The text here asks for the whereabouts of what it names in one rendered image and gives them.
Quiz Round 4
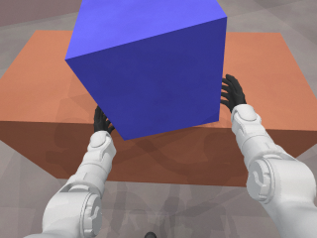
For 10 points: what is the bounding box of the right robot forearm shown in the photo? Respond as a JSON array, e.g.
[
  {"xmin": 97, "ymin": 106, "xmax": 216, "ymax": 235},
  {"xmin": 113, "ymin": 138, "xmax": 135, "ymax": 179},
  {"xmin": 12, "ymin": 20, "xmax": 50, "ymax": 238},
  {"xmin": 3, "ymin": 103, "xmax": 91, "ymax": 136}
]
[{"xmin": 231, "ymin": 104, "xmax": 317, "ymax": 200}]

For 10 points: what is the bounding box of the left robot forearm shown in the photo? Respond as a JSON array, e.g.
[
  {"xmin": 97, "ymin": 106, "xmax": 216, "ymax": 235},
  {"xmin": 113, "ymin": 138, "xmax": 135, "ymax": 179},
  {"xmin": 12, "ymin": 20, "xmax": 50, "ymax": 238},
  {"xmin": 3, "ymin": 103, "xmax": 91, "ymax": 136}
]
[{"xmin": 42, "ymin": 130, "xmax": 117, "ymax": 230}]

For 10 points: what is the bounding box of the robot left hand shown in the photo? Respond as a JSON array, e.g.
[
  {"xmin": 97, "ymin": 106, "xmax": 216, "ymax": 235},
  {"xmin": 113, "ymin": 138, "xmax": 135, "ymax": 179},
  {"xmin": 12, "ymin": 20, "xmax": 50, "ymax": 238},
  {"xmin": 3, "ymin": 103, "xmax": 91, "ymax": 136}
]
[{"xmin": 93, "ymin": 105, "xmax": 115, "ymax": 134}]

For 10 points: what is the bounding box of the robot right hand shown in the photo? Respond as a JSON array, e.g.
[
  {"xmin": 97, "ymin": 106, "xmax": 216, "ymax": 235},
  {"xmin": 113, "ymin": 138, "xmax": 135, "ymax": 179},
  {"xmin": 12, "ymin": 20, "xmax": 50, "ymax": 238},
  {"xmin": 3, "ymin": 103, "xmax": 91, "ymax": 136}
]
[{"xmin": 220, "ymin": 73, "xmax": 247, "ymax": 114}]

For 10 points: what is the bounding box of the robot right upper arm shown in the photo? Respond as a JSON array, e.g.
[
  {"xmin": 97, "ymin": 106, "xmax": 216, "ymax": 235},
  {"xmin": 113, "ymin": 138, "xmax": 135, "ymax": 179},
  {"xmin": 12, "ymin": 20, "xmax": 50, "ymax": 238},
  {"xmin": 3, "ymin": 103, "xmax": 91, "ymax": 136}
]
[{"xmin": 246, "ymin": 158, "xmax": 317, "ymax": 238}]

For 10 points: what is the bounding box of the robot left upper arm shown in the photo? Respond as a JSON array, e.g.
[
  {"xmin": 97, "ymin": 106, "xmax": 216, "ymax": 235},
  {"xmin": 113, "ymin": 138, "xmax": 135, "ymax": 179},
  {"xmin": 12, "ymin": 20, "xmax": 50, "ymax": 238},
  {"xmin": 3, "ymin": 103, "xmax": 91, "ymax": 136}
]
[{"xmin": 24, "ymin": 191, "xmax": 102, "ymax": 238}]

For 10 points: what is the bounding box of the carton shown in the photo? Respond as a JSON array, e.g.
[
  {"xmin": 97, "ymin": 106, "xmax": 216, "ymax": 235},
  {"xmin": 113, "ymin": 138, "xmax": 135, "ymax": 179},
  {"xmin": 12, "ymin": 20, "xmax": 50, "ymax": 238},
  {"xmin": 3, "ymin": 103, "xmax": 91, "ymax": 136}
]
[{"xmin": 64, "ymin": 0, "xmax": 228, "ymax": 141}]

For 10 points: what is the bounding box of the pedestal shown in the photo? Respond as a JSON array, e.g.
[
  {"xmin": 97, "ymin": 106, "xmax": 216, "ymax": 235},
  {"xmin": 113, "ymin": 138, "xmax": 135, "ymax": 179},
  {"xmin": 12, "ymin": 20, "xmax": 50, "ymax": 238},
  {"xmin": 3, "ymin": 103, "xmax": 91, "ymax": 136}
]
[{"xmin": 0, "ymin": 30, "xmax": 317, "ymax": 187}]

